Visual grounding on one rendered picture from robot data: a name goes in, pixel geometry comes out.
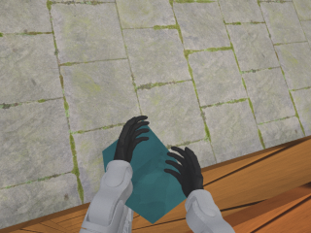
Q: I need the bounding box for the robot left forearm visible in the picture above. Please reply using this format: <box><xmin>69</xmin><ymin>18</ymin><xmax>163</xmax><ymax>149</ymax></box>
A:
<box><xmin>79</xmin><ymin>159</ymin><xmax>133</xmax><ymax>233</ymax></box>

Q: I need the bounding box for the carton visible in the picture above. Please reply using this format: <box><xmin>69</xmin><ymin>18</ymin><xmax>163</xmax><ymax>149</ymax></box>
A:
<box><xmin>102</xmin><ymin>120</ymin><xmax>187</xmax><ymax>224</ymax></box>

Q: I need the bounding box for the robot right forearm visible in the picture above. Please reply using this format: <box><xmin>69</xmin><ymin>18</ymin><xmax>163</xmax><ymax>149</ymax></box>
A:
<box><xmin>185</xmin><ymin>189</ymin><xmax>235</xmax><ymax>233</ymax></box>

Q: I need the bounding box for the left robot thigh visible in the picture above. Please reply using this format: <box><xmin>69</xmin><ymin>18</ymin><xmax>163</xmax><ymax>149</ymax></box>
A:
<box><xmin>117</xmin><ymin>205</ymin><xmax>134</xmax><ymax>233</ymax></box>

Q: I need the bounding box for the right robot hand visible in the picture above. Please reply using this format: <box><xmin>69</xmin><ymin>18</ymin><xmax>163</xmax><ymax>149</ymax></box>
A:
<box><xmin>163</xmin><ymin>146</ymin><xmax>204</xmax><ymax>198</ymax></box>

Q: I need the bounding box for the left robot hand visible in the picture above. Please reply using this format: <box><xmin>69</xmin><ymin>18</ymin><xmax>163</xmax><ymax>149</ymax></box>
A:
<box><xmin>113</xmin><ymin>116</ymin><xmax>150</xmax><ymax>163</ymax></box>

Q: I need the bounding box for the left robot shin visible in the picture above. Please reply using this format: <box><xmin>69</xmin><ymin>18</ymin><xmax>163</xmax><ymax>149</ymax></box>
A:
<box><xmin>122</xmin><ymin>222</ymin><xmax>132</xmax><ymax>233</ymax></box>

